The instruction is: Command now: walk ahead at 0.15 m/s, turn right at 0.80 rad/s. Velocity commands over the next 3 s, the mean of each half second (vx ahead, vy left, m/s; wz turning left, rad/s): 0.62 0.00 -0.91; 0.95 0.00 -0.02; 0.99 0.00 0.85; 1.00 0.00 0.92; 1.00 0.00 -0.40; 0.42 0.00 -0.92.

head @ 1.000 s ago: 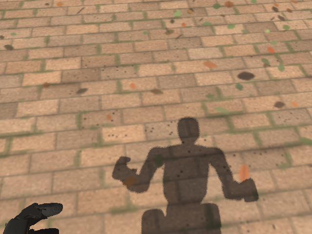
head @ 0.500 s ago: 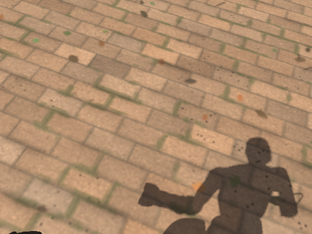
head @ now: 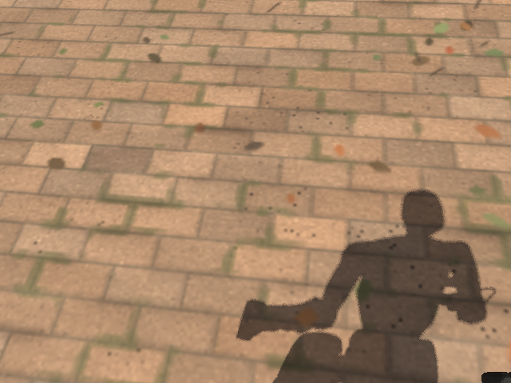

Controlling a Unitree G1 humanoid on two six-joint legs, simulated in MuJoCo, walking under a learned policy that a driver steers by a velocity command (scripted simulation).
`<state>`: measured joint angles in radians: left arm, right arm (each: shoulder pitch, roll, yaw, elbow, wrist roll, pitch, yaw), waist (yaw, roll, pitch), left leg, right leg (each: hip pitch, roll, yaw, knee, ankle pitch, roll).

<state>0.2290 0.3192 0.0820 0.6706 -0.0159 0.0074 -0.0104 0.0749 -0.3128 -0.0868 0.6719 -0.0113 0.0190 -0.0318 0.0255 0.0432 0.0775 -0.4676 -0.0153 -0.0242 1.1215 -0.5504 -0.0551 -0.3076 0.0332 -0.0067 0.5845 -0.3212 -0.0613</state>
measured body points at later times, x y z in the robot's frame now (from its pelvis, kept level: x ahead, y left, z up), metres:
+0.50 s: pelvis +0.21 +0.00 +0.01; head +0.24 +0.00 +0.46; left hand +0.47 +0.19 -0.09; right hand +0.17 -0.31 -0.09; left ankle +0.22 +0.12 -0.73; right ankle +0.10 -0.08 -0.64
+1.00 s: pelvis +0.54 -0.25 +0.00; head +0.56 -0.26 +0.45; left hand +0.70 -0.01 -0.12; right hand +0.48 -0.52 -0.13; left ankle +0.62 -0.12 -0.63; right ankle +0.45 -0.28 -0.73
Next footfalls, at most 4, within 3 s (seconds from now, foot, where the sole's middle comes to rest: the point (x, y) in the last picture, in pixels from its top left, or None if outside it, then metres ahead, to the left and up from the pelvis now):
0.34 left None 0.26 0.11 -0.77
0.78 right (414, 354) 0.48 -0.30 -0.77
1.24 left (414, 203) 0.93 -0.37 -0.77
1.64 right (456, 107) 1.33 -0.58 -0.77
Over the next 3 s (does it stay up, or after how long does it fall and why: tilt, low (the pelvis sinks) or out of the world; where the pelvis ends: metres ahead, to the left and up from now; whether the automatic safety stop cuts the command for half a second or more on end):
stays up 2.17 -0.13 -0.02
